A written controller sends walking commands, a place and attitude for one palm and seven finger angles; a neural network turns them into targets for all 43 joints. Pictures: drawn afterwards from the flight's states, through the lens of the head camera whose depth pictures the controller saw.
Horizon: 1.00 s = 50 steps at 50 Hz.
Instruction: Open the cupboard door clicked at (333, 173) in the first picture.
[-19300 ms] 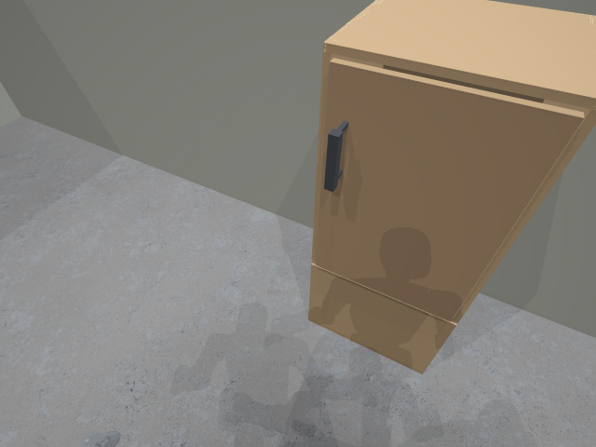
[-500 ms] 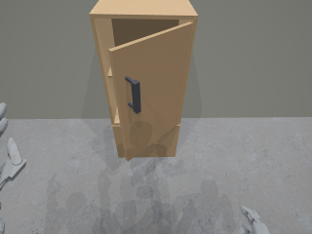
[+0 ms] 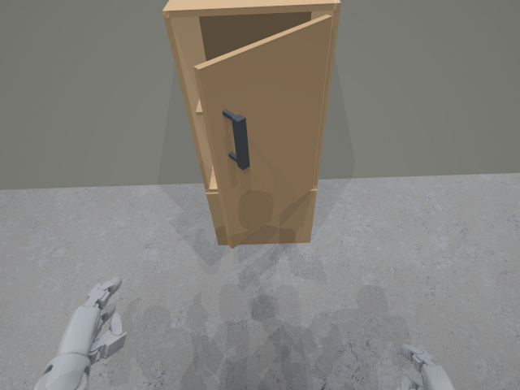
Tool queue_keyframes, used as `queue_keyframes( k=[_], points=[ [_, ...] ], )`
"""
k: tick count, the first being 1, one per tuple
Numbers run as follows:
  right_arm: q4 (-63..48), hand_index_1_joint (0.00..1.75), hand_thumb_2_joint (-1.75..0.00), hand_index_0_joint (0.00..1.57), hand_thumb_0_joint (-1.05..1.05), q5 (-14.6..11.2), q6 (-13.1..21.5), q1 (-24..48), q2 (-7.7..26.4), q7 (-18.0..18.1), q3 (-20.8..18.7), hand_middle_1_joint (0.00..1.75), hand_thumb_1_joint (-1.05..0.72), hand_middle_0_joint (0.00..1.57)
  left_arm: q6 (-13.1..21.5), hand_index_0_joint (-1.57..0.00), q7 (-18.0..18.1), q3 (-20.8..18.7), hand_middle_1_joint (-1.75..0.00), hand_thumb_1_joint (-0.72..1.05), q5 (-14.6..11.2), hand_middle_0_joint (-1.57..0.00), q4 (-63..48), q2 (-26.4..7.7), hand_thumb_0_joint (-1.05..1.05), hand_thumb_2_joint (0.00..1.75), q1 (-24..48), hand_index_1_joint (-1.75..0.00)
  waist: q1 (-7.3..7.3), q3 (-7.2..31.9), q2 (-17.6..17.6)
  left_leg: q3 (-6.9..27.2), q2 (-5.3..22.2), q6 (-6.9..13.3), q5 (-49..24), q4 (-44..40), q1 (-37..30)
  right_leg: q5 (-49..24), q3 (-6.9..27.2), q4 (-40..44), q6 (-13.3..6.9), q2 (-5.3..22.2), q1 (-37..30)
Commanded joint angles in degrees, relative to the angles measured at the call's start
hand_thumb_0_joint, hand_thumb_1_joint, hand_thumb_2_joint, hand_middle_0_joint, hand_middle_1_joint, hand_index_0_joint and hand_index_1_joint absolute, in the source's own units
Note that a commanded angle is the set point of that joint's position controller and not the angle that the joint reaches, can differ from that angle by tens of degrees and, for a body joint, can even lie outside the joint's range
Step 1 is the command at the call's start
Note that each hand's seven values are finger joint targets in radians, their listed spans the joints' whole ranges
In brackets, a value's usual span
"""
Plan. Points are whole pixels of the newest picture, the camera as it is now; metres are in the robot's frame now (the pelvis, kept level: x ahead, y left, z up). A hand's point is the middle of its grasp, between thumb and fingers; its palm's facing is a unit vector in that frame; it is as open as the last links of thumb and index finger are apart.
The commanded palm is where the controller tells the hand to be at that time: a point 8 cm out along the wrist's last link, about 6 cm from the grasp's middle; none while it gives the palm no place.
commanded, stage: let the arm hang, fingers relaxed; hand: left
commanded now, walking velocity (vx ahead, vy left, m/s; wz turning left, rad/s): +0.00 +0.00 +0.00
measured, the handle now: (235, 139) +0.62 +0.09 +0.05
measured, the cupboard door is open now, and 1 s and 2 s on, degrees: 42 42 42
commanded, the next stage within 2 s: look to check the result in 0.96 s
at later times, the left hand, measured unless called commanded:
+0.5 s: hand out of the picture -0.14 +0.20 -0.16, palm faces +0.07 -0.96 -0.26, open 7.3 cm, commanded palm none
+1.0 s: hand out of the picture -0.07 +0.17 -0.17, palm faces +0.11 -0.97 -0.21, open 7.3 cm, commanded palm none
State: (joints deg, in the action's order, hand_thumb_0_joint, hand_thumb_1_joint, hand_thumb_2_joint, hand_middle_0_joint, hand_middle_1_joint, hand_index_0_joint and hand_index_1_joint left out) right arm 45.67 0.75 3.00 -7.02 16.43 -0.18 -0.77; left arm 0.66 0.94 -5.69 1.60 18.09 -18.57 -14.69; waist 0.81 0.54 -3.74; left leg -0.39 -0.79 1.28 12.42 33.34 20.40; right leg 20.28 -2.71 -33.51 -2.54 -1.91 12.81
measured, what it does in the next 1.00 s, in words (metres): stands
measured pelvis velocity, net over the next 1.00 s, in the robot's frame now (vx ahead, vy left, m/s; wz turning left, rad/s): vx -0.03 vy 0.00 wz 0.05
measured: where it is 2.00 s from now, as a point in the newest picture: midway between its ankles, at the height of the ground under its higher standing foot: outside the picture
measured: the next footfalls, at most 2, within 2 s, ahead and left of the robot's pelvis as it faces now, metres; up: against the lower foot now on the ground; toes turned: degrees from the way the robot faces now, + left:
none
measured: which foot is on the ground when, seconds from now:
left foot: down 0.00-1.00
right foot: down 0.00-1.00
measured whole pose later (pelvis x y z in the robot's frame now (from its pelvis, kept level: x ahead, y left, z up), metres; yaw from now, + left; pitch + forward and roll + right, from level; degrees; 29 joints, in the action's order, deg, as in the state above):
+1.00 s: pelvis -0.03 +0.00 +0.01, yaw +3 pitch -3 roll -1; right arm 64.3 1.5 -2.0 -18.4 7.0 1.4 -2.0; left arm -0.4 2.3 -1.8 0.7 65.5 -7.4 -20.5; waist 0.9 -1.0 -2.4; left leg 0.9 -0.7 1.3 10.2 28.4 18.5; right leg 15.0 -4.8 -27.1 -2.9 -1.9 9.8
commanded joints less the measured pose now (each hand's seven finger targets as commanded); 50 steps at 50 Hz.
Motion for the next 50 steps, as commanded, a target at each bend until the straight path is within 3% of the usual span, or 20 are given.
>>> queue_keyframes(
  k=[1,3,4,7,10,12,19,26,31,34,36,37,39,41,42,44,45,46,48,50],
  points=[
    [-1.40,0.30,-0.90,0.20,0.00,0.66,-0.74,-0.28,6.68,0.44,-1.71,0.30,-0.90,0.20,0.21,-0.20,-0.73,1.15,-0.30,0.90,0.14,-0.20,11.03,-5.13,0.00,0.90,0.35,-0.30,-0.45,2.69,12.60,7.47,4.96,1.89,-8.40,-3.42,-3.60,-9.24,8.28,9.21,-1.91,9.03,1.14],
    [0.88,0.30,-0.90,0.20,0.00,0.96,-2.17,-0.88,4.81,0.53,-0.79,0.30,-0.90,0.20,-0.62,-0.20,-0.32,2.56,-0.30,0.90,-0.26,-0.20,17.32,-3.66,0.00,0.90,2.28,-0.30,0.25,-0.33,7.55,7.10,4.36,1.18,-4.43,-5.22,-5.55,-2.28,8.59,11.76,-2.00,8.89,4.37],
    [2.03,0.30,-0.90,0.20,0.00,1.07,-2.73,-0.98,4.22,0.56,-0.42,0.30,-0.90,0.20,-0.95,-0.20,-0.17,3.12,-0.30,0.90,-0.44,-0.20,20.23,-2.85,0.00,0.90,2.35,-0.30,0.41,-1.74,2.72,7.84,4.69,1.15,-2.36,-7.53,-5.70,0.99,8.33,12.28,-1.61,7.96,5.03],
    [4.85,0.30,-0.90,0.20,0.00,1.08,-3.50,-1.69,2.98,0.98,0.14,0.30,-0.90,0.20,-1.28,-0.20,0.04,3.56,-0.30,0.90,-0.70,-0.20,28.46,-1.98,0.00,0.90,-0.96,-0.30,-0.71,-3.31,-7.14,10.07,5.16,1.49,5.71,-13.76,-1.80,1.69,7.00,12.22,-0.82,5.90,0.46],
    [7.32,0.30,-0.90,0.20,0.00,1.01,-4.10,-4.17,1.94,1.63,-0.37,0.30,-0.90,0.20,-1.17,-0.20,0.12,3.04,-0.30,0.90,-0.71,-0.20,34.87,-0.18,0.00,0.90,-4.42,-0.30,-1.15,-2.91,-8.42,9.94,4.93,1.25,12.05,-15.37,-1.81,3.10,6.32,14.01,-1.30,5.66,-0.93],
    [9.20,0.30,-0.90,0.20,0.00,0.87,-4.47,-6.12,1.26,1.78,-0.49,0.30,-0.90,0.20,-1.19,-0.20,0.00,3.46,-0.30,0.90,-0.82,-0.20,38.08,0.11,0.00,0.90,-5.62,-0.30,-0.79,-2.84,-7.18,9.69,4.49,1.12,13.68,-15.38,-2.41,5.56,6.45,14.97,-1.42,5.78,0.08],
    [13.91,0.30,-0.90,0.20,0.00,0.56,-4.59,-12.16,-0.37,2.25,-1.21,0.30,-0.90,0.20,-0.92,-0.20,0.37,3.97,-0.30,0.90,-0.93,-0.20,44.71,2.61,0.00,0.90,-7.96,-0.30,-0.04,-5.08,4.46,9.43,5.00,1.66,9.90,-13.71,-5.54,7.77,6.37,16.98,-1.65,6.34,4.64],
    [17.56,0.30,-0.90,0.20,0.00,0.61,-5.01,-15.87,-4.00,2.11,-0.96,0.30,-0.90,0.20,-1.11,-0.20,1.07,3.88,-0.30,0.90,-1.02,-0.20,46.64,3.61,0.00,0.90,-7.52,-0.30,1.00,-8.35,7.38,6.05,3.34,0.92,6.67,-7.37,-8.75,14.08,7.58,19.04,-2.99,8.83,12.46],
    [18.69,0.30,-0.90,0.20,0.00,0.96,-5.05,-17.73,-5.84,2.13,-0.79,0.30,-0.90,0.20,-1.52,-0.20,1.34,3.58,-0.30,0.90,-0.94,-0.20,46.57,4.61,0.00,0.90,-6.37,-0.30,1.17,-11.15,4.52,7.31,3.92,1.05,9.60,-8.32,-6.03,15.89,7.03,16.66,-2.89,8.07,14.47],
    [18.22,0.30,-0.90,0.20,0.00,1.38,-4.66,-16.57,-5.13,2.38,-0.85,0.30,-0.90,0.20,-1.92,-0.20,1.36,3.21,-0.30,0.90,-0.83,-0.20,46.72,5.58,0.00,0.90,-8.47,-0.30,-0.54,-13.32,-2.83,14.11,6.68,2.09,20.62,-19.70,3.04,11.57,4.63,10.59,-1.04,4.11,8.12],
    [17.51,0.30,-0.90,0.20,0.00,1.40,-4.38,-15.06,-3.86,2.61,-1.22,0.30,-0.90,0.20,-2.16,-0.20,1.38,2.88,-0.30,0.90,-0.51,-0.20,47.08,6.53,0.00,0.90,-11.21,-0.30,-2.15,-11.75,-6.63,18.04,8.86,3.10,27.18,-26.37,8.82,6.04,1.99,5.37,-0.27,2.10,0.61],
    [17.14,0.30,-0.90,0.20,0.00,1.41,-4.28,-13.90,-3.36,2.68,-1.43,0.30,-0.90,0.20,-2.26,-0.20,1.33,2.72,-0.30,0.90,-0.39,-0.20,47.42,7.14,0.00,0.90,-12.76,-0.30,-3.11,-10.47,-6.45,18.58,9.41,3.34,27.68,-28.59,10.42,4.09,1.27,2.66,-0.13,1.53,-2.39],
    [16.34,0.30,-0.90,0.20,0.00,1.28,-4.11,-12.05,-2.66,2.75,-1.82,0.30,-0.90,0.20,-2.07,-0.20,1.22,2.71,-0.30,0.90,-0.34,-0.20,47.66,8.25,0.00,0.90,-15.39,-0.30,-4.21,-6.80,-5.96,16.28,8.84,3.09,24.32,-28.76,9.16,1.96,1.01,1.97,-0.07,1.28,-5.69],
    [16.05,0.30,-0.90,0.20,0.00,1.09,-3.94,-11.81,-3.01,2.63,-2.13,0.30,-0.90,0.20,-1.62,-0.20,1.18,2.54,-0.30,0.90,-0.31,-0.20,47.36,7.96,0.00,0.90,-15.67,-0.30,-4.09,-2.93,-1.56,13.02,7.36,2.19,20.16,-26.34,5.96,0.63,2.11,5.76,-0.15,1.82,-7.65],
    [16.09,0.30,-0.90,0.20,0.00,1.00,-4.03,-11.79,-3.54,2.54,-2.23,0.30,-0.90,0.20,-1.36,-0.20,1.18,2.68,-0.30,0.90,-0.29,-0.20,47.18,7.71,0.00,0.90,-14.93,-0.30,-3.70,-3.39,-0.11,10.30,5.60,1.48,17.74,-23.32,4.90,1.00,3.37,9.11,-0.31,3.01,-6.62],
    [16.25,0.30,-0.90,0.20,0.00,0.70,-4.17,-12.80,-5.71,2.27,-2.03,0.30,-0.90,0.20,-0.60,-0.20,1.08,2.69,-0.30,0.90,-0.40,-0.20,46.26,6.15,0.00,0.90,-12.36,-0.30,-1.77,-4.01,6.72,4.64,1.51,0.14,8.46,-13.75,-0.74,7.13,8.73,16.85,-1.71,7.93,0.39],
    [16.60,0.30,-0.90,0.20,0.00,0.64,-4.36,-14.22,-6.67,2.07,-1.97,0.30,-0.90,0.20,-0.27,-0.20,1.11,2.60,-0.30,0.90,-0.63,-0.20,45.53,5.28,0.00,0.90,-10.00,-0.30,-0.47,-4.75,10.73,2.67,0.36,-0.20,3.44,-7.85,-5.44,10.51,10.28,20.56,-2.79,10.53,5.87],
    [17.51,0.30,-0.90,0.20,0.00,0.60,-4.42,-15.65,-7.52,1.96,-1.75,0.30,-0.90,0.20,-0.12,-0.20,1.30,2.81,-0.30,0.90,-0.84,-0.20,44.81,4.96,0.00,0.90,-6.76,-0.30,0.93,-5.68,12.30,2.05,0.41,-0.23,1.07,-3.01,-8.52,11.60,11.34,23.20,-3.81,12.67,10.09],
    [18.28,0.30,-0.90,0.20,0.00,0.60,-4.51,-16.83,-7.85,1.91,-1.51,0.30,-0.90,0.20,0.12,-0.20,1.58,3.21,-0.30,0.90,-0.94,-0.20,44.01,5.68,0.00,0.90,-3.45,-0.30,2.05,-7.03,11.71,1.80,1.41,0.06,-0.90,-0.06,-9.92,9.73,10.98,23.72,-4.45,13.15,12.76],
    [18.38,0.30,-0.90,0.20,0.00,0.52,-4.30,-16.40,-7.82,2.08,-0.99,0.30,-0.90,0.20,0.35,-0.20,1.67,3.69,-0.30,0.90,-1.06,-0.20,44.93,6.64,0.00,0.90,-4.84,-0.30,1.91,-7.15,7.99,2.26,2.90,0.39,-3.54,-3.42,-10.80,4.95,9.09,21.16,-3.67,11.79,11.67]
  ],
)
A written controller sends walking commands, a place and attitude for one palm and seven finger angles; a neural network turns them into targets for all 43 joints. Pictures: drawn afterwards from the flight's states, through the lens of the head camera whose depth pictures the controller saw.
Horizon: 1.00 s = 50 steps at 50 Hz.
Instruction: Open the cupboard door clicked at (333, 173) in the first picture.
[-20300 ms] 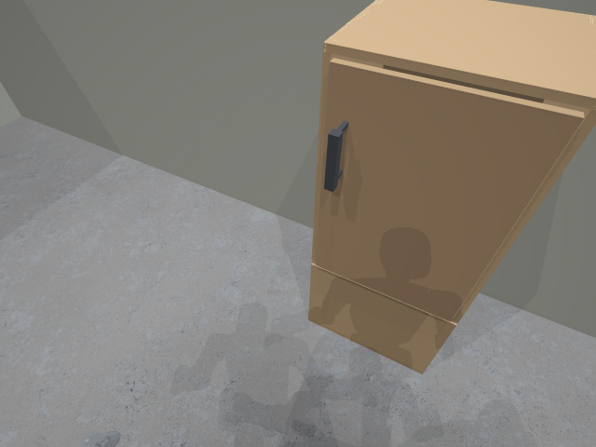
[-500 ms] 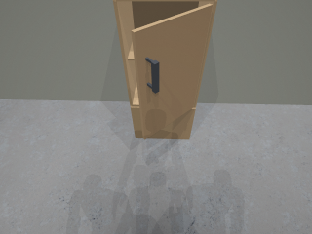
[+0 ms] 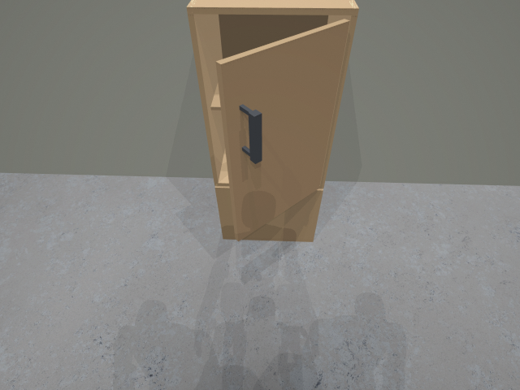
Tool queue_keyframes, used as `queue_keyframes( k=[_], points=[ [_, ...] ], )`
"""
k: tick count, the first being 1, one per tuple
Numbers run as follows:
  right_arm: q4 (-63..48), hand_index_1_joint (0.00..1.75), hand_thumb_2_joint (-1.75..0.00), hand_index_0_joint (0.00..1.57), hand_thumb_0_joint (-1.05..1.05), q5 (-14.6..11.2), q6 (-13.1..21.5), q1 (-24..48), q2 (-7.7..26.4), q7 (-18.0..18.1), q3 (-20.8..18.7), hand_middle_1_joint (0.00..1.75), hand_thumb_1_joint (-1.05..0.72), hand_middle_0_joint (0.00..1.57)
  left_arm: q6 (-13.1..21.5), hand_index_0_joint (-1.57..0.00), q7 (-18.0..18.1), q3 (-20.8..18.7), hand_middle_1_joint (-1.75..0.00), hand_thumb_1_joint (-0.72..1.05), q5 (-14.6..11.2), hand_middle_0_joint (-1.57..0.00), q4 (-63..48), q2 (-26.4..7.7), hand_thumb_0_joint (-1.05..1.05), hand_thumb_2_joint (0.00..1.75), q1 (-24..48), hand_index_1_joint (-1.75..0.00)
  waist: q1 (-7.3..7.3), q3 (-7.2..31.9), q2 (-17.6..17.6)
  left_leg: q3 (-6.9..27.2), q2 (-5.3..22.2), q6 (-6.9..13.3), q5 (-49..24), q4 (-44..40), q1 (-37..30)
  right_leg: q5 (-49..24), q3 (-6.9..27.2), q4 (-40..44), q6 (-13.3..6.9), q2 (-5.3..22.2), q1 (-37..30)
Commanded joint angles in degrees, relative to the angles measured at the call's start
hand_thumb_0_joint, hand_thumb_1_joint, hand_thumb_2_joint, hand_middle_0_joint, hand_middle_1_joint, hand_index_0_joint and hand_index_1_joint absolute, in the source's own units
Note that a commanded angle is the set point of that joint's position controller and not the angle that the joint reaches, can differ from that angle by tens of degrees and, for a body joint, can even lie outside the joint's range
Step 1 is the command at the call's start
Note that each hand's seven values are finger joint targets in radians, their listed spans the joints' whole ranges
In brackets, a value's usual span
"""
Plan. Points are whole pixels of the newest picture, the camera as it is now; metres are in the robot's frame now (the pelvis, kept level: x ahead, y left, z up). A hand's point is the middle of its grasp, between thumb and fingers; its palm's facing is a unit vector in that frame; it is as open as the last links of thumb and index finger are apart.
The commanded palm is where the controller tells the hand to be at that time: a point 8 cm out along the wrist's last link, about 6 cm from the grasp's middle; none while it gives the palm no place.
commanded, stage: look to check the result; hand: left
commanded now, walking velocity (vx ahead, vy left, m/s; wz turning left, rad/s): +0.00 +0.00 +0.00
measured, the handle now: (250, 134) +0.65 +0.06 +0.04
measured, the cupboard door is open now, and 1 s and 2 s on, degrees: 42 42 42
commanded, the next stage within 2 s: walk to a spot facing it in 0.52 s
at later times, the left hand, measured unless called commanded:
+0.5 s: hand out of the picture +0.02 +0.15 -0.17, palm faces +0.04 -0.98 -0.19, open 7.4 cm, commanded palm none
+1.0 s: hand out of the picture +0.05 +0.17 -0.19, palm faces -0.02 -0.98 -0.18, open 7.4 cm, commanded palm none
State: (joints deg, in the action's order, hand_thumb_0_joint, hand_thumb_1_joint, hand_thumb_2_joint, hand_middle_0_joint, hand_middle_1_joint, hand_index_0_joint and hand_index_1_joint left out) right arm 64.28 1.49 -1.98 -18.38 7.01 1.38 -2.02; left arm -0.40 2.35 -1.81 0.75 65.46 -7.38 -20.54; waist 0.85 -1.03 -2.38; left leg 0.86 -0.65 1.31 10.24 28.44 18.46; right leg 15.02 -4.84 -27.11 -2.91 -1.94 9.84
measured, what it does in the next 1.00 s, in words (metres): shifts its weight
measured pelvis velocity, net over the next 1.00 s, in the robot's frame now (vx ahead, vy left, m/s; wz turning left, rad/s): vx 0.06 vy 0.00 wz -0.14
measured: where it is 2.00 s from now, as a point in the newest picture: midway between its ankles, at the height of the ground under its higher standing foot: outside the picture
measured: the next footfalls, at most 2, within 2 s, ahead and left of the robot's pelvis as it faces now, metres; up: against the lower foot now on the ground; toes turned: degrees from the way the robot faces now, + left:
right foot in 1.40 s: +0.03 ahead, -0.16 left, +0.00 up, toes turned -27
left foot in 1.82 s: +0.14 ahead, +0.05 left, +0.00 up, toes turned -36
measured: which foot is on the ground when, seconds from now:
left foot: down 0.00-1.00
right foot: down 0.00-1.00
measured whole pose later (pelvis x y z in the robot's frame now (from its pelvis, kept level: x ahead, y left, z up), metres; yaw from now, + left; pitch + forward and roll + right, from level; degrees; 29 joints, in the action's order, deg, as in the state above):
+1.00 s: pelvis +0.06 +0.00 -0.01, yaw -8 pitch -2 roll -1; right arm 60.3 0.9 -2.3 -11.5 9.2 2.9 -3.1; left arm -2.1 1.9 -4.7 0.9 63.0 -8.6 -17.7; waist -1.1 -4.9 1.0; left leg -3.8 2.8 -0.2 16.6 34.1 15.4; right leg 20.4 2.1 -31.3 -3.4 -5.4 8.9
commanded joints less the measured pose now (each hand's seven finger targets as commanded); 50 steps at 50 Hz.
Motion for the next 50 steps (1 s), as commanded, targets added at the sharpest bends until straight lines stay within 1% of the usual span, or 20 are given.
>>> queue_keyframes(
  k=[1,3,4,5,7,10,11,15,17,20,23,32,35,40,44,46,47,48,49,50],
  points=[
    [0.03,0.30,-0.90,0.20,0.00,-0.21,0.80,-4.88,1.73,0.60,0.56,0.30,-0.90,0.20,1.38,-0.20,0.19,0.09,-0.30,0.90,-0.26,-0.20,-1.84,-4.28,0.00,0.90,0.83,-0.30,1.93,-7.38,4.05,1.71,3.64,0.33,-1.65,-1.03,-9.08,9.22,10.18,13.08,-2.84,10.85,15.18],
    [0.41,0.30,-0.90,0.20,0.00,-0.03,0.64,-4.08,2.73,0.73,0.76,0.30,-0.90,0.20,0.96,-0.20,0.14,0.30,-0.30,0.90,-0.28,-0.20,-0.84,-3.83,0.00,0.90,-0.81,-0.30,1.17,-9.93,-1.67,4.58,5.51,0.61,3.59,-5.85,-6.85,11.87,8.84,11.53,-1.85,8.18,14.94],
    [0.30,0.30,-0.90,0.20,0.00,0.05,0.44,-3.83,3.12,0.69,0.78,0.30,-0.90,0.20,0.51,-0.20,0.09,0.14,-0.30,0.90,-0.17,-0.20,-0.54,-4.54,0.00,0.90,-1.21,-0.30,0.78,-11.15,-2.99,6.06,5.78,0.72,8.75,-8.36,-3.83,14.11,8.46,11.13,-1.48,7.14,13.77],
    [0.10,0.30,-0.90,0.20,0.00,-0.03,0.54,-3.03,3.48,0.75,0.78,0.30,-0.90,0.20,0.33,-0.20,0.08,0.08,-0.30,0.90,-0.09,-0.20,-0.28,-4.82,0.00,0.90,-2.00,-0.30,-0.01,-12.02,-4.30,6.82,5.97,1.03,10.17,-10.18,-1.72,12.21,8.25,10.23,-1.10,6.45,12.12],
    [-0.31,0.30,-0.90,0.20,0.00,0.01,0.90,-2.36,3.91,0.93,0.93,0.30,-0.90,0.20,0.36,-0.20,-0.08,0.05,-0.30,0.90,-0.15,-0.20,0.25,-4.63,0.00,0.90,-3.24,-0.30,-0.62,-11.15,-2.33,8.05,6.30,1.46,11.82,-12.49,0.51,8.62,7.76,9.19,-0.67,5.98,7.94],
    [-0.79,0.30,-0.90,0.20,0.00,-0.15,1.29,-2.01,4.54,1.04,0.71,0.30,-0.90,0.20,0.68,-0.20,-0.11,-0.02,-0.30,0.90,-0.18,-0.20,0.60,-4.34,0.00,0.90,-4.20,-0.30,-0.79,-6.47,-0.46,7.05,5.94,1.26,9.18,-12.00,-2.64,6.34,7.38,8.86,-0.54,6.09,5.30],
    [-0.75,0.30,-0.90,0.20,0.00,-0.16,1.54,-2.00,4.50,0.99,0.73,0.30,-0.90,0.20,0.86,-0.20,-0.13,-0.02,-0.30,0.90,-0.23,-0.20,0.58,-4.26,0.00,0.90,-4.30,-0.30,-0.74,-3.65,0.32,6.74,5.91,1.29,7.42,-11.62,-4.02,4.70,7.41,8.75,-0.50,6.49,3.86],
    [-0.39,0.30,-0.90,0.20,0.00,-0.42,2.14,-1.79,4.55,1.05,0.83,0.30,-0.90,0.20,1.64,-0.20,0.02,0.00,-0.30,0.90,-0.34,-0.20,0.36,-4.10,0.00,0.90,-3.52,-0.30,-0.50,-0.11,2.37,4.43,5.51,1.03,-2.32,-8.60,-8.19,-1.46,7.47,8.83,-0.48,7.31,1.96],
    [0.10,0.30,-0.90,0.20,0.00,-0.44,2.38,-1.35,4.09,1.12,1.01,0.30,-0.90,0.20,1.77,-0.20,0.18,0.11,-0.30,0.90,-0.42,-0.20,0.53,-3.90,0.00,0.90,-2.90,-0.30,-0.50,-0.46,2.52,3.98,5.69,1.08,-7.18,-7.80,-8.66,-5.78,7.22,8.60,-0.24,7.81,1.14],
    [0.53,0.30,-0.90,0.20,0.00,-0.52,2.24,-1.12,4.03,1.19,1.18,0.30,-0.90,0.20,1.72,-0.20,0.39,0.17,-0.30,0.90,-0.46,-0.20,0.57,-3.95,0.00,0.90,-3.01,-0.30,-0.70,-2.68,2.93,3.30,5.66,0.92,-8.82,-7.32,-8.22,-7.98,6.96,8.86,0.01,7.89,1.09],
    [1.05,0.30,-0.90,0.20,0.00,-0.39,2.10,-1.15,3.82,1.21,1.37,0.30,-0.90,0.20,1.61,-0.20,0.48,0.36,-0.30,0.90,-0.55,-0.20,0.78,-3.84,0.00,0.90,-2.74,-0.30,-0.54,-4.18,2.65,3.12,5.60,0.79,-8.76,-7.39,-8.09,-8.38,7.25,9.17,-0.03,8.03,1.19],
    [1.36,0.30,-0.90,0.20,0.00,-0.43,1.99,-0.57,4.11,1.30,1.41,0.30,-0.90,0.20,1.69,-0.20,0.67,0.19,-0.30,0.90,-0.58,-0.20,0.12,-4.75,0.00,0.90,-2.12,-0.30,-0.54,-3.13,3.39,1.95,5.42,0.49,-9.94,-6.28,-8.85,-15.12,7.24,9.34,0.83,8.45,-1.43],
    [0.85,0.30,-0.90,0.20,0.00,-0.52,1.32,-0.06,4.72,1.72,0.76,0.30,-0.90,0.20,1.00,-0.20,0.71,-0.73,-0.30,0.90,-0.40,-0.20,-0.45,-5.65,0.00,0.90,-2.13,-0.30,-0.72,-3.92,3.83,-0.25,5.81,0.01,-8.03,-3.45,-8.31,-19.38,9.22,8.60,1.03,8.62,-0.50],
    [-2.05,0.30,-0.90,0.20,0.00,-0.45,-0.09,2.58,5.31,1.89,-0.81,0.30,-0.90,0.20,-0.43,-0.20,0.33,-2.89,-0.30,0.90,0.10,-0.20,-2.35,-8.44,0.00,0.90,-0.77,-0.30,-0.98,-5.53,8.01,-4.83,4.34,-1.66,3.51,5.04,-2.33,-21.64,15.95,8.39,-2.26,12.11,0.19],
    [-5.83,0.30,-0.90,0.20,0.00,-0.64,-0.13,6.48,6.32,1.85,-1.87,0.30,-0.90,0.20,-0.62,-0.20,0.21,-4.25,-0.30,0.90,0.67,-0.20,-4.19,-9.96,0.00,0.90,-0.08,-0.30,-2.01,-5.49,8.59,-3.47,4.06,-2.25,15.76,15.97,5.31,-30.62,22.69,7.41,-9.10,15.70,-2.65],
    [-6.93,0.30,-0.90,0.20,0.00,-0.88,0.33,5.90,5.91,1.97,-1.83,0.30,-0.90,0.20,-0.61,-0.20,0.32,-4.82,-0.30,0.90,0.75,-0.20,-5.14,-10.30,0.00,0.90,1.28,-0.30,-1.14,-3.80,7.47,-2.39,4.62,-2.19,16.24,11.70,4.52,-36.86,23.15,3.86,-9.65,15.57,-4.33],
    [-6.78,0.30,-0.90,0.20,0.00,-0.94,0.57,4.44,5.91,2.09,-1.85,0.30,-0.90,0.20,-0.64,-0.20,0.14,-4.92,-0.30,0.90,0.53,-0.20,-5.74,-10.53,0.00,0.90,2.56,-0.30,-0.07,-2.99,6.46,-2.42,4.74,-2.25,12.67,5.52,0.42,-38.71,22.34,1.17,-8.36,14.45,-2.55],
    [-5.98,0.30,-0.90,0.20,0.00,-0.90,0.93,1.51,6.32,2.16,-1.86,0.30,-0.90,0.20,-0.71,-0.20,-0.10,-4.86,-0.30,0.90,0.11,-0.20,-6.35,-10.47,0.00,0.90,4.08,-0.30,1.47,-1.68,4.02,-2.48,5.27,-2.06,3.32,-1.88,-7.02,-36.81,20.13,-2.28,-5.84,11.63,1.67],
    [-5.56,0.30,-0.90,0.20,0.00,-0.34,1.50,-1.13,9.10,2.53,-2.27,0.30,-0.90,0.20,-0.83,-0.20,-0.56,-4.70,-0.30,0.90,-0.35,-0.20,-7.63,-8.79,0.00,0.90,4.14,-0.30,1.97,0.69,-3.54,3.31,11.95,0.34,-10.13,-6.18,-15.46,-24.63,14.82,-7.95,-1.98,4.96,8.82],
    [-5.70,0.30,-0.90,0.20,0.00,-0.07,1.70,-2.74,12.84,2.79,-3.01,0.30,-0.90,0.20,-1.00,-0.20,-0.98,-4.33,-0.30,0.90,-0.73,-0.20,-8.78,-6.57,0.00,0.90,3.27,-0.30,1.13,2.56,-16.07,14.31,23.34,6.26,-24.61,-8.28,-20.32,8.36,8.33,-19.19,1.51,-0.67,16.90]
  ],
)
